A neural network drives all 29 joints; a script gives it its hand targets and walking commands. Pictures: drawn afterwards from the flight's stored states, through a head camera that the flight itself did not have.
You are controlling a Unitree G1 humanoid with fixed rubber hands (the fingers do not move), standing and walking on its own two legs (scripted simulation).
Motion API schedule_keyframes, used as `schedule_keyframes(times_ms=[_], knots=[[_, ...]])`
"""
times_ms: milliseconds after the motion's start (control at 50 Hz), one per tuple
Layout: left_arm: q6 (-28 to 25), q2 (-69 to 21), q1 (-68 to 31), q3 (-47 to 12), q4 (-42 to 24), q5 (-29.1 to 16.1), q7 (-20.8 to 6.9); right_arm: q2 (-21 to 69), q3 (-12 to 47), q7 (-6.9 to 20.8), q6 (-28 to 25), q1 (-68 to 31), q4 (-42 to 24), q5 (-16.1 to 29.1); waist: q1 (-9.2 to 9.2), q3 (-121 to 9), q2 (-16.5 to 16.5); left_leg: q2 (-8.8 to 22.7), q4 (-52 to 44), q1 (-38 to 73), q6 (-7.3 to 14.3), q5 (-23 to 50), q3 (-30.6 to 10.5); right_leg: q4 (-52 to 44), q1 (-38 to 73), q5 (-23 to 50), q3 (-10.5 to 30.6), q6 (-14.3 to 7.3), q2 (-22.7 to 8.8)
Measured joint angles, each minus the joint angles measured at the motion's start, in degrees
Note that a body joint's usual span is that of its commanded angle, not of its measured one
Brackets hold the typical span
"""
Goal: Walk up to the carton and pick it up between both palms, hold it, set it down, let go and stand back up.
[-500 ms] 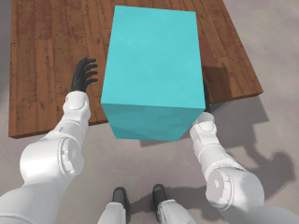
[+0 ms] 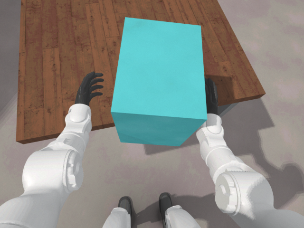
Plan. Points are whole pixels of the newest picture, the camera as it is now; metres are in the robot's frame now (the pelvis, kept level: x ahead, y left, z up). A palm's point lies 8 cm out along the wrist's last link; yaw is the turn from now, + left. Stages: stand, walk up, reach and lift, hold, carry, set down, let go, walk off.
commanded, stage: set down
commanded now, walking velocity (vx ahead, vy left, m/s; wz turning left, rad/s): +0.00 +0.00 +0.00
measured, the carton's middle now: (156, 90) +0.48 -0.03 -0.05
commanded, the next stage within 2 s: none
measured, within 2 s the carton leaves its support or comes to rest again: neither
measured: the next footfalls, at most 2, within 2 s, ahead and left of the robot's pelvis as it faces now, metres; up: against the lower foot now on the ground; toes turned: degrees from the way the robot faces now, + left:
none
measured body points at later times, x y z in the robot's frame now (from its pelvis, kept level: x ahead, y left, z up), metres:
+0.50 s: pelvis -0.01 +0.00 +0.00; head +0.13 +0.01 +0.43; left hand +0.41 +0.18 -0.04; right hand +0.36 -0.17 -0.05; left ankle +0.03 +0.10 -0.71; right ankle +0.04 -0.13 -0.71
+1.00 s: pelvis -0.03 +0.00 +0.00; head +0.07 +0.01 +0.44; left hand +0.32 +0.21 -0.04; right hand +0.28 -0.18 -0.04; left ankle +0.03 +0.10 -0.71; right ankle +0.04 -0.13 -0.71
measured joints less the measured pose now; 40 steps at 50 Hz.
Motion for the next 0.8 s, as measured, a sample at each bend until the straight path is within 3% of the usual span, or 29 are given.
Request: schedule_keyframes(times_ms=[120,280,440,800], knots=[[-1.12,-0.9,4.13,0.0,-0.54,0.0,-0.46,-0.01,1.4,-0.01,-2.16,1.49,0.02,0.23,0.32,0.0,0.99,0.0,0.0,0.0,0.0,-0.09,0.0,0.0,0.0,-0.13,0.0,0.0,0.0],[-2.53,-1.87,9.99,0.0,-8.04,0.0,-1.61,-0.02,4.9,-0.23,-5.64,6.67,0.03,0.92,1.17,-0.77,1.63,0.0,0.0,0.0,0.0,0.05,-0.01,0.0,0.01,-0.06,0.0,0.0,0.0],[-2.56,-1.88,10.98,0.02,-8.76,-0.76,-2.78,-0.03,6.64,-0.33,-6.43,9.44,-0.01,2.81,1.66,-0.97,2.03,0.0,0.0,0.0,0.02,0.69,-0.01,0.0,0.0,0.64,0.0,0.0,0.0],[-2.58,-1.86,23.51,-1.37,-17.75,-2.83,-4.93,-0.11,10.37,-0.67,-7.28,19.72,-7.26,4.81,1.77,-1.1,2.05,0.0,0.01,1.23,0.12,1.91,-0.01,0.0,1.25,1.85,-0.01,0.01,0.01]])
